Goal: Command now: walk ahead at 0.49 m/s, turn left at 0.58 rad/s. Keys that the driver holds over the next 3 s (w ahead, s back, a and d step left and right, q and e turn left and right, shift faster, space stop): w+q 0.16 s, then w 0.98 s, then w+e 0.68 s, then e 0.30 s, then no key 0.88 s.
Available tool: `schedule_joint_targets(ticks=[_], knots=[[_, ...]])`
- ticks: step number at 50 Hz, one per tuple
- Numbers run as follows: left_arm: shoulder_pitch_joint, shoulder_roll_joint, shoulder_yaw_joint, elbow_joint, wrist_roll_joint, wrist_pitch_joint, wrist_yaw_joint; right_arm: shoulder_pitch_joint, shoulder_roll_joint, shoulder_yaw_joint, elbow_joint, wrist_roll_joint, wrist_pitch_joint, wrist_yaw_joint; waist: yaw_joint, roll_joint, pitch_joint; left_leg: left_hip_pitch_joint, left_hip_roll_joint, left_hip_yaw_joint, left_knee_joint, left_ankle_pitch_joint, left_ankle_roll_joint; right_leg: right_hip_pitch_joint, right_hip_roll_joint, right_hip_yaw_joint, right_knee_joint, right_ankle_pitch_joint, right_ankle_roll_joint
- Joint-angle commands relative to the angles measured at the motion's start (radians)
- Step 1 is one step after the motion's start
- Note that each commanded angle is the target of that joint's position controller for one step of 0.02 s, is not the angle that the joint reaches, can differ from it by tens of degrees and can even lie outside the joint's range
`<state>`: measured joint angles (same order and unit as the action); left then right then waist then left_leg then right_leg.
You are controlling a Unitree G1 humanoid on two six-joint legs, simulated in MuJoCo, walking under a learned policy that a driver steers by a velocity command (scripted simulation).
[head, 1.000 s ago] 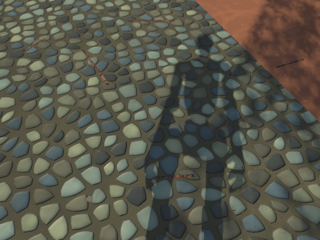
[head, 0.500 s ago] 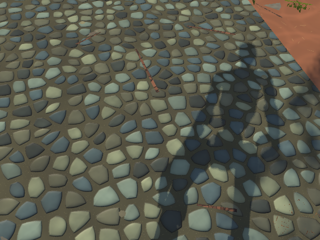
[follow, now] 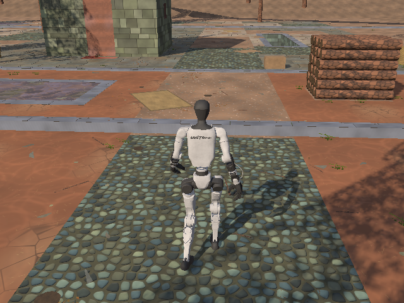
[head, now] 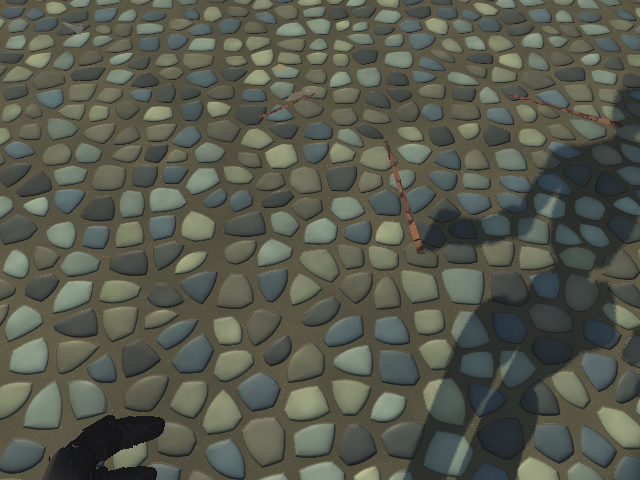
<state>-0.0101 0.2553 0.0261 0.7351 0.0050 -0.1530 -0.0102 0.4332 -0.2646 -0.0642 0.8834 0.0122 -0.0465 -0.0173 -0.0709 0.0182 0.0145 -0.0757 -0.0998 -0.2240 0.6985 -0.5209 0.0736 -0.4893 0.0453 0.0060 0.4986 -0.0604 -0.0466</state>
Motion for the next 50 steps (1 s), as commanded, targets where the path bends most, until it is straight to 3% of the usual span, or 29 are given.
schedule_joint_targets(ticks=[1,2,3,4,5,8,12,15,19,21,22,23,24,25,26,27,28,29,30,32,34,37,40,45,48,50], knots=[[0.338,0.150,0.059,0.004,0.001,0.009,0.006,0.096,-0.090,0.005,-0.097,0.039,-0.028,0.005,0.131,-0.268,-0.332,-0.685,0.069,-0.009,0.658,-0.019,-0.022,0.875,-0.463,0.768,-0.194,-0.398,-0.225],[0.281,0.100,0.047,-0.010,-0.009,0.014,0.011,-0.029,-0.142,-0.009,-0.119,0.035,-0.023,0.004,0.149,-0.125,-0.191,-0.696,0.106,0.032,0.654,0.087,-0.026,0.714,-0.423,0.569,-0.207,-0.336,-0.174],[0.228,0.106,0.044,-0.009,-0.006,0.019,0.008,-0.084,-0.126,-0.010,-0.134,0.024,-0.020,0.000,0.121,-0.021,-0.109,-0.645,0.150,0.064,0.625,0.166,-0.035,0.554,-0.381,0.440,-0.236,-0.187,-0.153],[0.207,0.099,0.043,0.000,-0.001,0.022,0.005,-0.117,-0.111,-0.014,-0.147,0.010,-0.020,0.002,0.102,-0.016,-0.056,-0.619,0.178,0.070,0.576,0.204,-0.036,0.454,-0.341,0.356,-0.264,-0.102,-0.147],[0.203,0.096,0.041,0.011,0.010,0.021,0.004,-0.102,-0.087,-0.014,-0.155,0.014,-0.015,0.009,0.076,-0.057,-0.046,-0.574,0.207,0.075,0.549,0.222,-0.035,0.395,-0.315,0.281,-0.294,-0.067,-0.140],[0.214,0.108,0.052,0.041,-0.003,0.009,-0.003,-0.125,-0.042,-0.006,-0.188,0.019,0.005,0.013,0.067,-0.080,-0.013,-0.599,0.233,0.109,0.489,0.251,-0.042,0.343,-0.300,0.147,-0.354,0.036,-0.164],[0.261,0.146,0.064,0.078,-0.002,0.013,-0.006,-0.205,-0.029,0.006,-0.228,0.007,-0.005,0.018,0.080,-0.052,-0.004,-0.643,0.227,0.104,0.287,0.396,-0.048,0.374,-0.293,0.049,-0.372,0.144,-0.182],[0.277,0.163,0.062,0.092,-0.017,0.027,-0.004,-0.317,-0.021,0.019,-0.257,0.002,-0.023,0.038,0.113,-0.055,0.022,-0.586,0.209,0.179,0.075,0.528,-0.042,0.373,-0.259,-0.033,-0.365,0.147,-0.154],[0.356,0.198,0.066,0.134,-0.035,0.050,-0.005,-0.435,-0.035,0.022,-0.309,0.011,-0.029,0.057,0.146,-0.080,0.051,-0.562,0.186,0.228,-0.061,0.469,-0.025,0.462,-0.307,-0.023,-0.332,0.112,-0.136],[0.361,0.212,0.068,0.147,-0.041,0.065,-0.002,-0.432,-0.061,0.014,-0.323,0.009,-0.031,0.062,0.121,-0.102,0.043,-0.520,0.161,0.249,-0.110,0.383,0.005,0.518,-0.333,-0.021,-0.276,0.202,-0.119],[0.344,0.221,0.068,0.149,-0.043,0.072,0.001,-0.373,-0.082,0.002,-0.311,0.004,-0.033,0.061,0.074,-0.112,0.007,-0.416,0.130,0.274,-0.151,0.380,0.025,0.520,-0.325,-0.042,-0.197,0.345,-0.101],[0.339,0.212,0.063,0.151,-0.041,0.077,0.003,-0.239,-0.120,-0.022,-0.269,-0.001,-0.032,0.056,0.002,-0.100,-0.073,-0.220,0.088,0.304,-0.190,0.411,0.050,0.486,-0.284,-0.087,-0.032,0.485,-0.076],[0.340,0.179,0.047,0.139,-0.026,0.075,0.009,-0.064,-0.186,-0.053,-0.222,-0.003,-0.028,0.044,-0.072,-0.063,-0.185,0.058,0.141,0.227,-0.163,0.444,0.087,0.332,-0.235,-0.125,0.206,0.405,-0.035],[0.408,0.068,0.011,0.095,-0.003,0.057,0.003,0.045,-0.309,-0.077,-0.208,-0.021,-0.022,0.031,-0.048,0.185,-0.312,0.421,0.418,-0.237,-0.215,0.355,0.231,-0.076,-0.089,-0.141,0.620,-0.102,0.034],[0.422,0.090,0.011,0.113,-0.017,0.029,-0.004,0.069,-0.264,-0.062,-0.209,-0.009,-0.026,0.033,-0.049,0.216,-0.434,0.471,0.517,-0.554,-0.375,0.307,0.302,-0.214,-0.032,0.046,0.801,-0.516,0.030],[0.347,0.165,0.035,0.091,-0.051,0.020,-0.010,0.007,-0.200,-0.040,-0.208,-0.010,-0.033,0.040,-0.038,0.144,-0.288,0.370,0.478,-0.406,-0.381,0.308,0.248,-0.311,-0.093,0.074,0.857,-0.461,0.016],[0.285,0.158,0.033,0.073,-0.052,0.019,-0.008,-0.067,-0.160,-0.029,-0.216,-0.005,-0.035,0.042,-0.011,0.104,-0.183,0.223,0.430,-0.244,-0.387,0.376,0.211,-0.308,-0.141,0.049,0.815,-0.368,0.007],[0.261,0.144,0.034,0.075,-0.033,0.025,-0.002,-0.138,-0.126,-0.019,-0.221,-0.006,-0.036,0.047,0.025,0.048,-0.119,0.089,0.381,-0.141,-0.414,0.438,0.185,-0.264,-0.175,0.042,0.751,-0.293,0.011],[0.275,0.140,0.041,0.081,-0.022,0.039,0.001,-0.180,-0.093,-0.010,-0.226,-0.010,-0.041,0.051,0.061,0.060,-0.088,-0.006,0.341,-0.068,-0.451,0.486,0.166,-0.199,-0.202,0.051,0.696,-0.240,0.014],[0.313,0.102,0.037,0.093,-0.019,0.067,0.000,-0.195,-0.093,-0.014,-0.214,-0.012,-0.056,0.054,0.096,0.069,-0.079,-0.091,0.320,-0.008,-0.512,0.537,0.177,-0.125,-0.205,0.046,0.660,-0.177,0.028],[0.285,0.092,0.038,0.082,-0.014,0.081,0.006,-0.174,-0.110,-0.019,-0.189,-0.014,-0.068,0.048,0.104,0.047,-0.047,-0.106,0.312,0.046,-0.544,0.592,0.184,-0.158,-0.203,0.046,0.596,-0.110,0.042],[0.179,0.079,0.036,0.048,-0.006,0.079,0.007,-0.118,-0.119,-0.022,-0.151,-0.011,-0.063,0.030,0.075,0.034,-0.005,-0.062,0.303,0.094,-0.562,0.613,0.170,-0.236,-0.198,0.047,0.425,0.031,0.058],[0.083,0.059,0.027,0.023,-0.011,0.070,-0.005,-0.083,-0.138,-0.024,-0.124,-0.007,-0.055,0.019,0.040,0.042,0.023,-0.041,0.288,0.138,-0.574,0.561,0.143,-0.217,-0.170,0.026,0.237,0.162,0.052],[-0.055,0.060,0.020,-0.030,-0.020,0.056,-0.031,-0.004,-0.157,-0.029,-0.064,0.002,-0.040,0.011,-0.008,0.041,0.069,0.079,0.333,0.139,-0.536,0.530,0.134,-0.231,-0.135,0.006,0.080,0.143,0.028],[-0.058,0.078,0.023,-0.048,-0.021,0.047,-0.048,-0.009,-0.169,-0.035,-0.044,0.007,-0.027,0.005,0.013,0.056,0.062,0.152,0.367,0.129,-0.473,0.618,0.112,-0.197,-0.118,-0.001,0.030,0.041,-0.012],[0.038,0.111,0.039,-0.026,-0.018,0.043,-0.047,-0.041,-0.186,-0.039,-0.044,0.006,-0.018,0.002,0.073,0.079,-0.004,0.161,0.349,0.150,-0.359,0.882,0.087,-0.025,-0.065,-0.050,0.009,-0.013,-0.044]])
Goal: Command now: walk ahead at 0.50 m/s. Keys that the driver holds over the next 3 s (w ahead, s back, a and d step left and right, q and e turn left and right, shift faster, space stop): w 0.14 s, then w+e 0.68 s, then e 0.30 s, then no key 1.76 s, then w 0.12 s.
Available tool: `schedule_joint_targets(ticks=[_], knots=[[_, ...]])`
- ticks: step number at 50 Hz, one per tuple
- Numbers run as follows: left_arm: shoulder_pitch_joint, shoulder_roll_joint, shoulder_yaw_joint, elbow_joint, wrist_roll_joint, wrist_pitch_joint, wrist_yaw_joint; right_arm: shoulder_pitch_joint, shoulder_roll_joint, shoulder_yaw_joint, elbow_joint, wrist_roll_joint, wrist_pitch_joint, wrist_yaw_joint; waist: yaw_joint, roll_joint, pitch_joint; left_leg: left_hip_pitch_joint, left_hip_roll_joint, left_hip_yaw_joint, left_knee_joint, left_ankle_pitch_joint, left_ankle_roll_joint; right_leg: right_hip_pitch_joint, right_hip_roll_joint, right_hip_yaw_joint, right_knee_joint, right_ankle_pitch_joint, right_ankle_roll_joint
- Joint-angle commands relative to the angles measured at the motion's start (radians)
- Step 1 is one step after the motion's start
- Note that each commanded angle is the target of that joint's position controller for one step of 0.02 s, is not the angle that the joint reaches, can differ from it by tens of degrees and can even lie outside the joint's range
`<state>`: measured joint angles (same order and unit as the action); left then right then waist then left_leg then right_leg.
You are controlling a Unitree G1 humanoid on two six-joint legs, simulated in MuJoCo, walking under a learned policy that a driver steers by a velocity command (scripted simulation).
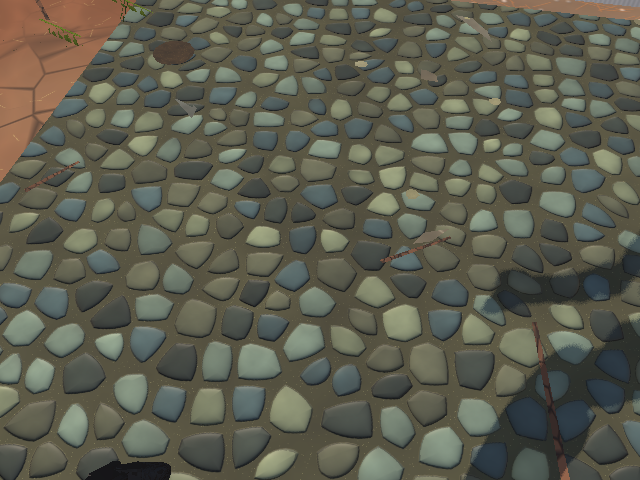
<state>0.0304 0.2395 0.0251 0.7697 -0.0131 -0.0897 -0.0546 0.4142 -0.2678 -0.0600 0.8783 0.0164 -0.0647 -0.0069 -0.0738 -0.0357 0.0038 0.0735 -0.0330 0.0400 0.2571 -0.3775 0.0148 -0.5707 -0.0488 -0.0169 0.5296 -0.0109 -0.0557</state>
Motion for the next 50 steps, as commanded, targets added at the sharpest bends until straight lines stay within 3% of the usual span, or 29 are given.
schedule_joint_targets(ticks=[1,2,3,4,5,6,7,8,11,14,18,22,25,26,27,28,29,30,31,32,33,34,36,39,42,45,48,50], knots=[[0.141,0.164,0.062,-0.016,0.003,-0.019,0.005,-0.036,-0.172,-0.037,-0.040,-0.001,0.006,-0.009,0.147,0.120,-0.080,-0.024,0.231,-0.075,0.250,0.870,0.122,0.255,0.065,-0.056,-0.036,-0.047,-0.062],[0.325,0.229,0.084,0.024,0.011,-0.018,0.016,-0.028,-0.139,-0.020,-0.058,-0.014,0.007,-0.012,0.211,0.053,-0.223,-0.208,0.178,-0.036,0.526,0.697,0.086,0.567,-0.061,0.080,0.005,0.002,-0.119],[0.422,0.317,0.105,0.045,0.019,-0.012,0.018,0.107,-0.011,0.017,-0.068,-0.014,-0.014,0.001,0.163,-0.209,-0.369,-0.641,-0.005,-0.026,0.933,0.133,0.005,0.959,-0.313,0.567,-0.072,-0.204,-0.287],[0.430,0.231,0.080,0.047,0.007,-0.011,0.017,0.071,-0.069,0.008,-0.051,-0.001,-0.039,0.005,0.193,-0.195,-0.407,-0.766,-0.016,-0.185,1.062,-0.186,0.019,0.982,-0.336,0.764,-0.210,-0.298,-0.281],[0.351,0.191,0.066,0.037,0.002,-0.012,0.019,-0.030,-0.140,-0.013,-0.082,0.025,-0.051,0.011,0.182,-0.135,-0.243,-0.851,0.042,-0.175,1.101,-0.127,0.033,0.856,-0.306,0.613,-0.226,-0.313,-0.226],[0.266,0.168,0.057,0.020,0.003,-0.009,0.021,-0.096,-0.140,-0.011,-0.100,0.024,-0.055,0.007,0.151,-0.049,-0.146,-0.831,0.101,-0.138,1.054,-0.027,0.038,0.694,-0.273,0.480,-0.245,-0.232,-0.197],[0.211,0.139,0.049,0.014,0.010,-0.010,0.018,-0.132,-0.130,-0.014,-0.105,0.005,-0.051,0.001,0.121,-0.005,-0.077,-0.790,0.136,-0.122,0.989,0.037,0.035,0.554,-0.233,0.389,-0.276,-0.143,-0.183],[0.187,0.120,0.042,0.012,0.020,-0.014,0.015,-0.120,-0.120,-0.019,-0.106,-0.005,-0.040,-0.003,0.085,-0.034,-0.056,-0.722,0.164,-0.126,0.939,0.081,0.034,0.464,-0.196,0.334,-0.305,-0.080,-0.174],[0.197,0.134,0.048,0.027,0.011,-0.024,0.016,-0.095,-0.075,-0.015,-0.104,-0.017,-0.016,-0.009,0.050,-0.040,-0.037,-0.665,0.170,-0.106,0.841,0.128,0.005,0.371,-0.155,0.257,-0.367,0.015,-0.201],[0.245,0.167,0.059,0.044,0.005,-0.017,0.038,-0.217,-0.067,-0.012,-0.148,-0.025,-0.017,-0.013,0.072,-0.016,0.003,-0.736,0.163,-0.102,0.656,0.259,-0.033,0.380,-0.144,0.222,-0.394,0.053,-0.202],[0.307,0.185,0.065,0.060,-0.007,-0.002,0.056,-0.361,-0.045,-0.003,-0.177,-0.015,-0.032,0.000,0.120,-0.030,0.021,-0.676,0.110,-0.090,0.386,0.441,-0.049,0.385,-0.105,0.183,-0.376,-0.003,-0.159],[0.369,0.188,0.069,0.078,-0.016,0.015,0.065,-0.470,-0.062,-0.003,-0.210,-0.002,-0.051,0.021,0.152,-0.045,0.037,-0.629,0.075,-0.097,0.262,0.437,-0.047,0.435,-0.136,0.245,-0.310,-0.062,-0.154],[0.345,0.205,0.079,0.068,-0.014,0.027,0.073,-0.426,-0.108,-0.019,-0.205,0.001,-0.066,0.027,0.107,-0.073,0.018,-0.521,0.067,-0.106,0.204,0.346,-0.022,0.466,-0.162,0.313,-0.228,-0.074,-0.126],[0.331,0.193,0.077,0.062,-0.013,0.031,0.074,-0.355,-0.124,-0.028,-0.184,-0.001,-0.069,0.024,0.067,-0.075,-0.010,-0.421,0.061,-0.091,0.175,0.325,-0.004,0.452,-0.139,0.311,-0.165,-0.039,-0.108],[0.324,0.155,0.065,0.051,-0.006,0.031,0.072,-0.231,-0.163,-0.047,-0.155,-0.010,-0.073,0.016,0.012,-0.052,-0.094,-0.227,0.092,-0.107,0.174,0.310,0.032,0.397,-0.076,0.277,-0.013,-0.002,-0.078],[0.323,0.086,0.041,0.020,0.015,0.030,0.070,-0.061,-0.230,-0.064,-0.137,-0.023,-0.072,0.006,-0.051,0.084,-0.255,0.045,0.280,-0.286,0.193,0.265,0.091,0.242,0.009,0.190,0.299,-0.191,-0.037],[0.460,0.016,0.021,-0.016,-0.014,0.012,0.066,-0.018,-0.296,-0.078,-0.111,-0.029,-0.058,0.013,0.023,0.412,-0.351,0.314,0.483,-0.725,0.089,0.072,0.241,-0.119,0.120,0.103,0.605,-0.592,0.009],[0.427,0.132,0.045,0.008,-0.034,0.009,0.069,-0.045,-0.186,-0.055,-0.128,-0.023,-0.057,0.016,-0.004,0.285,-0.281,0.247,0.458,-0.762,0.036,-0.103,0.227,-0.223,0.049,0.175,0.736,-0.555,0.012],[0.334,0.187,0.062,-0.010,-0.033,0.013,0.069,-0.100,-0.126,-0.036,-0.138,-0.017,-0.057,0.014,-0.014,0.190,-0.161,0.125,0.417,-0.588,0.027,-0.065,0.180,-0.241,0.012,0.165,0.752,-0.460,0.008],[0.301,0.172,0.064,-0.014,-0.025,0.020,0.072,-0.162,-0.105,-0.027,-0.139,-0.021,-0.055,0.016,0.015,0.127,-0.101,0.004,0.370,-0.464,0.006,0.059,0.157,-0.196,-0.026,0.146,0.731,-0.381,0.017],[0.282,0.158,0.067,-0.023,-0.015,0.026,0.069,-0.200,-0.079,-0.020,-0.134,-0.023,-0.052,0.017,0.035,0.134,-0.051,-0.079,0.335,-0.378,-0.020,0.141,0.152,-0.174,-0.049,0.146,0.686,-0.330,0.023],[0.287,0.139,0.069,-0.029,-0.016,0.035,0.063,-0.219,-0.074,-0.018,-0.127,-0.029,-0.053,0.016,0.057,0.159,-0.028,-0.142,0.310,-0.303,-0.049,0.195,0.142,-0.127,-0.073,0.143,0.658,-0.296,0.027],[0.280,0.102,0.065,-0.042,-0.020,0.052,0.056,-0.222,-0.082,-0.024,-0.112,-0.027,-0.061,0.015,0.068,0.154,-0.009,-0.188,0.295,-0.206,-0.089,0.286,0.153,-0.108,-0.081,0.121,0.633,-0.258,0.036],[0.226,0.090,0.063,-0.079,-0.012,0.064,0.053,-0.205,-0.117,-0.037,-0.087,-0.027,-0.065,0.009,0.068,0.110,0.013,-0.181,0.309,-0.113,-0.115,0.397,0.174,-0.161,-0.087,0.126,0.541,-0.168,0.053],[0.159,0.082,0.058,-0.106,-0.010,0.060,0.038,-0.212,-0.139,-0.042,-0.077,-0.027,-0.054,0.001,0.056,0.099,0.036,-0.169,0.288,0.001,-0.113,0.492,0.158,-0.145,-0.077,0.095,0.371,-0.029,0.055],[0.061,0.062,0.049,-0.148,0.004,0.053,0.017,-0.202,-0.166,-0.047,-0.071,-0.019,-0.033,-0.015,0.027,0.096,0.050,-0.177,0.269,0.109,-0.053,0.677,0.132,-0.053,-0.041,0.003,0.201,0.053,0.049],[0.038,0.089,0.061,-0.185,0.003,0.063,-0.002,-0.187,-0.199,-0.056,-0.063,0.003,-0.011,-0.021,0.032,0.124,0.023,-0.098,0.297,0.128,0.036,0.774,0.108,-0.003,-0.011,-0.028,0.127,-0.015,0.020],[0.108,0.132,0.082,-0.183,0.008,0.069,-0.006,-0.210,-0.225,-0.067,-0.072,0.023,0.002,-0.027,0.083,0.146,-0.024,-0.066,0.301,0.136,0.176,0.946,0.085,0.095,0.041,-0.063,0.088,-0.109,-0.020]])
Over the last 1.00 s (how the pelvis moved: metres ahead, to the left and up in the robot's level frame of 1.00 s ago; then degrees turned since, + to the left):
0.53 0.11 0.01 12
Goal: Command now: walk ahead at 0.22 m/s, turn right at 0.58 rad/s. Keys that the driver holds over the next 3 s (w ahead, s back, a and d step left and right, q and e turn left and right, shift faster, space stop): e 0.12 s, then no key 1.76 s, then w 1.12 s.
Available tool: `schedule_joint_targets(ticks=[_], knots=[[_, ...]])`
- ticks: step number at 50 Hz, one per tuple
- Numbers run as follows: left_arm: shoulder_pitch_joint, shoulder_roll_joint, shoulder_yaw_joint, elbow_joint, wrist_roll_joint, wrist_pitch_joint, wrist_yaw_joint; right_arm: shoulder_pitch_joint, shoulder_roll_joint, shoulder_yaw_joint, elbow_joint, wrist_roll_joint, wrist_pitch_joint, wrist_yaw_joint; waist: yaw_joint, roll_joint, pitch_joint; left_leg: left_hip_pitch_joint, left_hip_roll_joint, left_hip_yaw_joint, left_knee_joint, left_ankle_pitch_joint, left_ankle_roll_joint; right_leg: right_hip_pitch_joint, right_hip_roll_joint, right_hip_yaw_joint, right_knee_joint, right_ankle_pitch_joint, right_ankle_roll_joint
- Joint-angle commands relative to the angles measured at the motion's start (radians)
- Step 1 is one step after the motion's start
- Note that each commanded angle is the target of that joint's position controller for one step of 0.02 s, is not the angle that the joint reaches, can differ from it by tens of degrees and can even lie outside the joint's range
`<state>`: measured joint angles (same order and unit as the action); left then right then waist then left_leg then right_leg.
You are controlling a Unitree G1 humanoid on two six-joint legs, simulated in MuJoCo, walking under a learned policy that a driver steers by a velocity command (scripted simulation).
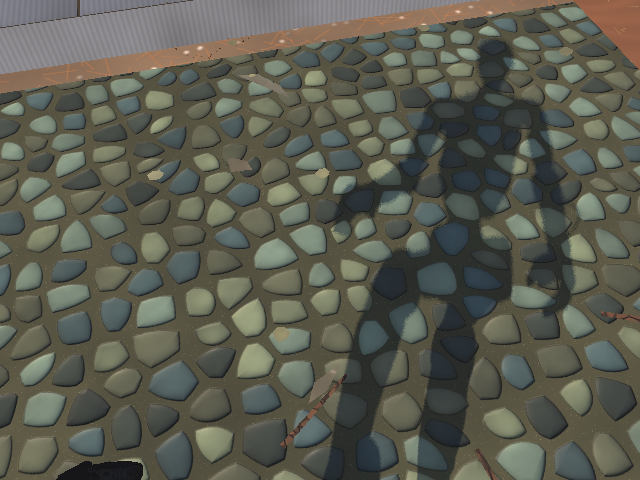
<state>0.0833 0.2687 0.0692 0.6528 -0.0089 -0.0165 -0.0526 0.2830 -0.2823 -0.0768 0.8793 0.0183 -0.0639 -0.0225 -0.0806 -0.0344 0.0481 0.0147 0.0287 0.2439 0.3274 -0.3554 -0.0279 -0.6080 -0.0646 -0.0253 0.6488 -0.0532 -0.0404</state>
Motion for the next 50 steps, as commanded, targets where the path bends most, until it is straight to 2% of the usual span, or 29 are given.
schedule_joint_targets(ticks=[1,2,3,4,5,6,7,8,9,10,11,13,15,18,21,23,24,25,26,27,28,29,31,34,37,42,50], knots=[[0.161,0.137,0.059,-0.041,0.004,-0.004,-0.005,-0.095,-0.206,-0.050,-0.080,0.028,0.008,-0.013,0.150,0.124,-0.118,-0.021,0.214,-0.050,0.256,0.935,0.104,0.260,0.095,-0.069,-0.106,-0.024,-0.064],[0.270,0.195,0.085,-0.012,0.007,-0.003,0.014,-0.068,-0.175,-0.040,-0.079,0.019,0.007,-0.009,0.199,0.058,-0.181,-0.121,0.154,-0.031,0.478,0.777,0.052,0.457,0.107,-0.033,-0.186,0.153,-0.102],[0.286,0.292,0.098,-0.016,0.007,0.004,0.041,-0.015,-0.054,-0.002,-0.111,-0.052,0.004,0.000,0.132,-0.201,-0.254,-0.426,0.056,-0.039,0.810,-0.056,-0.006,0.719,-0.129,0.274,-0.110,0.640,-0.179],[0.222,0.334,0.090,-0.083,0.028,-0.008,0.034,0.090,-0.069,0.012,-0.129,-0.044,-0.008,0.014,0.078,-0.256,-0.463,-0.658,-0.089,-0.237,1.113,-0.413,-0.047,0.916,-0.352,0.729,-0.171,0.636,-0.429],[0.211,0.252,0.074,-0.100,0.020,-0.009,0.022,0.000,-0.157,-0.009,-0.126,-0.015,-0.011,0.021,0.152,-0.066,-0.478,-0.694,-0.033,-0.354,1.128,-0.299,-0.029,0.858,-0.297,0.646,-0.236,0.473,-0.382],[0.160,0.211,0.061,-0.098,0.007,-0.014,0.021,-0.077,-0.155,-0.008,-0.155,0.000,-0.008,0.018,0.137,-0.036,-0.352,-0.726,-0.006,-0.336,1.070,-0.203,-0.013,0.745,-0.241,0.525,-0.255,0.351,-0.325],[0.111,0.175,0.050,-0.093,-0.004,-0.012,0.027,-0.083,-0.139,-0.006,-0.136,-0.012,0.003,0.003,0.102,0.043,-0.257,-0.713,0.039,-0.328,0.993,-0.135,-0.017,0.610,-0.193,0.439,-0.270,0.278,-0.269],[0.078,0.147,0.040,-0.097,-0.003,-0.008,0.034,-0.083,-0.151,-0.010,-0.134,-0.022,0.019,-0.008,0.079,0.021,-0.217,-0.661,0.060,-0.331,0.930,-0.100,-0.019,0.496,-0.171,0.395,-0.288,0.266,-0.250],[0.065,0.145,0.036,-0.099,0.011,-0.006,0.037,-0.067,-0.153,-0.014,-0.130,-0.022,0.034,-0.009,0.056,-0.006,-0.202,-0.587,0.060,-0.324,0.904,-0.078,-0.017,0.402,-0.150,0.364,-0.308,0.267,-0.241],[0.058,0.149,0.036,-0.099,0.022,-0.008,0.039,-0.050,-0.140,-0.013,-0.127,-0.024,0.042,-0.012,0.047,-0.020,-0.203,-0.548,0.049,-0.312,0.878,-0.061,-0.022,0.356,-0.138,0.343,-0.317,0.298,-0.243],[0.060,0.154,0.037,-0.094,0.026,-0.011,0.042,-0.039,-0.122,-0.009,-0.123,-0.026,0.047,-0.015,0.042,-0.028,-0.210,-0.525,0.044,-0.304,0.840,-0.049,-0.027,0.333,-0.128,0.312,-0.318,0.336,-0.244],[0.069,0.159,0.037,-0.082,0.024,-0.013,0.051,-0.051,-0.101,-0.002,-0.126,-0.029,0.053,-0.023,0.047,-0.035,-0.220,-0.519,0.038,-0.302,0.753,-0.020,-0.040,0.331,-0.119,0.285,-0.317,0.337,-0.240],[0.063,0.153,0.033,-0.076,0.021,-0.004,0.060,-0.074,-0.091,0.002,-0.129,-0.028,0.061,-0.026,0.058,-0.049,-0.222,-0.506,0.043,-0.307,0.672,0.026,-0.047,0.329,-0.108,0.278,-0.327,0.203,-0.224],[0.047,0.139,0.024,-0.067,0.026,0.007,0.064,-0.118,-0.085,0.005,-0.137,-0.021,0.070,-0.024,0.080,-0.080,-0.178,-0.453,0.044,-0.305,0.540,0.066,-0.046,0.283,-0.090,0.287,-0.363,-0.080,-0.202],[0.062,0.123,0.014,-0.044,0.030,0.013,0.059,-0.136,-0.086,0.006,-0.140,-0.019,0.063,-0.017,0.099,-0.097,-0.143,-0.393,0.031,-0.293,0.412,0.041,-0.037,0.283,-0.094,0.317,-0.353,-0.192,-0.194],[0.056,0.099,0.000,-0.030,0.024,0.017,0.056,-0.107,-0.069,0.009,-0.130,-0.021,0.052,-0.007,0.074,-0.083,-0.134,-0.301,0.013,-0.268,0.243,0.100,-0.014,0.282,-0.083,0.321,-0.311,-0.209,-0.165],[0.075,0.079,-0.009,-0.017,0.020,0.017,0.056,-0.089,-0.062,0.012,-0.123,-0.030,0.047,-0.001,0.061,-0.066,-0.129,-0.230,0.010,-0.264,0.123,0.186,0.005,0.268,-0.059,0.311,-0.291,-0.220,-0.127],[0.116,0.058,-0.017,-0.002,0.027,0.012,0.056,-0.076,-0.095,0.010,-0.125,-0.045,0.042,0.002,0.072,-0.023,-0.136,-0.159,0.080,-0.335,0.086,0.278,0.032,0.239,-0.022,0.286,-0.250,-0.244,-0.074],[0.170,0.057,-0.015,0.004,0.039,0.003,0.053,-0.088,-0.170,-0.004,-0.134,-0.051,0.042,0.000,0.130,0.116,-0.129,-0.150,0.181,-0.420,0.096,0.395,0.082,0.202,0.066,0.197,-0.165,-0.312,-0.028],[0.154,0.045,-0.014,-0.004,0.035,0.000,0.052,-0.124,-0.134,0.000,-0.114,-0.046,0.044,0.004,0.150,0.242,-0.117,-0.286,0.185,-0.451,0.058,0.206,0.128,0.288,0.102,0.108,-0.159,-0.272,0.007],[0.104,0.072,-0.010,-0.004,0.039,0.003,0.053,-0.158,-0.076,0.016,-0.130,-0.044,0.038,0.010,0.127,0.208,-0.093,-0.341,0.141,-0.427,0.035,0.081,0.107,0.345,0.090,0.119,-0.156,-0.210,0.017],[0.068,0.078,-0.005,-0.009,0.034,0.010,0.056,-0.155,-0.070,0.018,-0.126,-0.045,0.033,0.011,0.112,0.193,-0.083,-0.358,0.112,-0.396,0.039,0.037,0.076,0.365,0.087,0.121,-0.150,-0.175,0.010],[0.072,0.080,-0.002,-0.002,0.032,0.025,0.060,-0.140,-0.085,0.016,-0.122,-0.039,0.020,0.010,0.100,0.152,-0.059,-0.347,0.078,-0.355,0.064,0.056,0.050,0.357,0.071,0.151,-0.163,-0.140,-0.010],[0.077,0.061,-0.004,0.012,0.027,0.020,0.060,-0.092,-0.078,0.019,-0.108,-0.031,0.018,0.001,0.081,0.084,-0.069,-0.298,0.057,-0.328,0.111,0.128,0.046,0.346,0.061,0.166,-0.170,-0.087,-0.021],[0.081,0.051,-0.002,0.027,0.024,0.015,0.061,-0.084,-0.071,0.022,-0.104,-0.030,0.023,-0.004,0.073,0.050,-0.086,-0.271,0.047,-0.319,0.132,0.174,0.050,0.356,0.059,0.167,-0.163,-0.037,-0.014],[0.091,0.048,0.001,0.052,0.021,0.017,0.069,-0.090,-0.060,0.027,-0.091,-0.029,0.027,0.000,0.072,0.024,-0.090,-0.263,0.034,-0.307,0.141,0.203,0.050,0.385,0.052,0.174,-0.156,0.013,-0.009],[0.093,0.055,0.005,0.101,0.017,0.023,0.082,-0.092,-0.052,0.031,-0.047,-0.026,0.029,0.004,0.075,0.029,-0.072,-0.262,0.021,-0.298,0.124,0.201,0.047,0.418,0.045,0.177,-0.161,0.036,-0.004]])
Over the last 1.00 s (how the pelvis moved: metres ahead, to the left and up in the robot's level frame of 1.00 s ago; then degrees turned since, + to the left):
0.50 -0.05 0.00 -25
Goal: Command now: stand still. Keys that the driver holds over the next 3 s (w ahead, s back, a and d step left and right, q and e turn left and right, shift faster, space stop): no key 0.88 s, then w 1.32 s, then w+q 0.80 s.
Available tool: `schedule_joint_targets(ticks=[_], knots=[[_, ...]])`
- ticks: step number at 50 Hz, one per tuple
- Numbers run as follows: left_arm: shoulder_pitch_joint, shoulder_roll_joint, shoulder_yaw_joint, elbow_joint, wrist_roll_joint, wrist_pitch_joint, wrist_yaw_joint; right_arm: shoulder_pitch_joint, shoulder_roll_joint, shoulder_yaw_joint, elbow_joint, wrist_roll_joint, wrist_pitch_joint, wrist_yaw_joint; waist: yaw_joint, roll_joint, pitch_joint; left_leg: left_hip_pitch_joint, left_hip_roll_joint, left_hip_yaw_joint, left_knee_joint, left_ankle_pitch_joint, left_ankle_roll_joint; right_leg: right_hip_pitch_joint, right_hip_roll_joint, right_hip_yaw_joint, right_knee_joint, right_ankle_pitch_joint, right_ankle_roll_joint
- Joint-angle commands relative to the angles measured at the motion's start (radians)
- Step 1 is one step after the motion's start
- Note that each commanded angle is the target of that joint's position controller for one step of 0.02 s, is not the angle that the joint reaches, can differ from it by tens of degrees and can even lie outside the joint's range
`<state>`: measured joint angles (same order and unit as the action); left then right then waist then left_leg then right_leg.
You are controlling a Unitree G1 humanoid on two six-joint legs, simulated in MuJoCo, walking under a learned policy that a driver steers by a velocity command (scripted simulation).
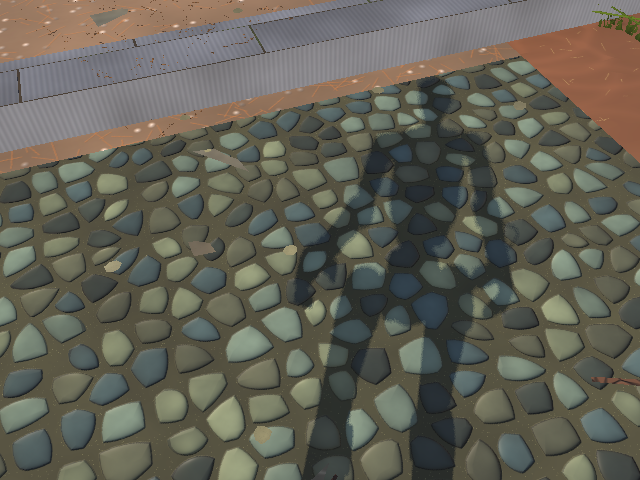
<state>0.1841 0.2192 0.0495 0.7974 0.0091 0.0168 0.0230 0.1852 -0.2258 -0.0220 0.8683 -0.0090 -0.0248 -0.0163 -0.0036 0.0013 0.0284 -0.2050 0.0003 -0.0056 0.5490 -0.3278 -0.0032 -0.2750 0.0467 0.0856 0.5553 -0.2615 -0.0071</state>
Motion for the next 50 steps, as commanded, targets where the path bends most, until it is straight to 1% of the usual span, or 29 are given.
schedule_joint_targets(ticks=[1,13,26,35,44,45,46,47,48,49,50], knots=[[-0.009,0.104,0.026,-0.036,-0.002,-0.010,0.008,0.007,-0.108,-0.024,-0.029,0.001,-0.010,-0.002,-0.002,-0.005,-0.050,-0.042,0.048,-0.047,-0.102,0.171,0.022,0.088,-0.066,0.066,-0.069,0.244,-0.036],[-0.020,0.100,0.026,0.082,-0.006,-0.008,0.018,0.028,-0.106,-0.020,0.060,0.003,-0.010,-0.009,-0.002,-0.001,-0.021,-0.038,0.036,-0.041,-0.145,0.138,0.024,0.112,-0.059,0.050,-0.099,0.223,-0.023],[-0.013,0.096,0.016,0.208,-0.008,-0.008,0.023,0.074,-0.094,-0.011,0.131,0.004,-0.007,-0.014,0.000,-0.001,0.003,-0.032,0.029,-0.037,-0.175,0.120,0.032,0.107,-0.052,0.030,-0.125,0.189,-0.012],[0.002,0.090,0.006,0.264,-0.009,-0.009,0.025,0.109,-0.081,-0.004,0.160,0.004,-0.006,-0.014,0.001,0.002,0.012,-0.030,0.025,-0.036,-0.185,0.122,0.036,0.098,-0.051,0.021,-0.134,0.177,-0.007],[0.021,0.082,-0.003,0.297,-0.010,-0.009,0.027,0.140,-0.069,0.001,0.177,0.005,-0.005,-0.013,0.002,0.003,0.018,-0.028,0.024,-0.038,-0.191,0.134,0.040,0.091,-0.051,0.014,-0.139,0.175,-0.003],[0.039,0.069,-0.007,0.308,-0.009,-0.008,0.027,0.159,-0.063,0.002,0.188,0.005,-0.004,-0.014,0.002,0.011,-0.005,-0.019,0.019,-0.037,-0.206,0.029,0.044,0.099,-0.037,-0.004,-0.133,0.089,-0.003],[0.041,0.068,-0.007,0.310,-0.013,-0.007,0.028,0.167,-0.083,-0.005,0.191,0.010,0.000,-0.018,-0.003,0.033,0.011,-0.026,0.022,-0.056,-0.226,-0.137,0.061,0.067,-0.007,-0.036,-0.096,-0.042,-0.005],[0.034,0.072,-0.005,0.305,-0.017,-0.011,0.028,0.169,-0.121,-0.017,0.185,0.018,0.002,-0.022,-0.010,0.076,0.038,-0.037,0.055,-0.114,-0.260,-0.312,0.096,0.006,0.023,-0.074,-0.031,-0.180,-0.009],[0.006,0.075,-0.005,0.289,-0.018,-0.022,0.025,0.196,-0.149,-0.027,0.183,0.025,0.002,-0.025,-0.028,0.120,0.072,-0.030,0.133,-0.227,-0.324,-0.461,0.147,-0.085,0.027,-0.096,0.052,-0.226,-0.013],[-0.026,0.065,-0.009,0.267,-0.020,-0.039,0.018,0.212,-0.184,-0.040,0.181,0.029,-0.004,-0.027,-0.041,0.168,0.106,-0.025,0.244,-0.368,-0.393,-0.534,0.207,-0.155,0.000,-0.108,0.156,-0.191,-0.018],[-0.049,0.064,-0.010,0.252,-0.025,-0.056,0.010,0.209,-0.197,-0.049,0.175,0.028,-0.013,-0.027,-0.044,0.168,0.146,-0.040,0.320,-0.459,-0.433,-0.515,0.252,-0.208,-0.048,-0.088,0.237,-0.163,-0.027]])
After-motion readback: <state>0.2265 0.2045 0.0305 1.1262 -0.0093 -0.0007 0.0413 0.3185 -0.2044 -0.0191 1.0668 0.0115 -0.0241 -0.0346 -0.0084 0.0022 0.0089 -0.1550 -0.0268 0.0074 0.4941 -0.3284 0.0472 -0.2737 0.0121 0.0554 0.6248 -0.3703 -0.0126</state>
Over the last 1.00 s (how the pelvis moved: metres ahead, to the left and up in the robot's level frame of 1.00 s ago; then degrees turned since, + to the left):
0.15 0.02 0.00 -10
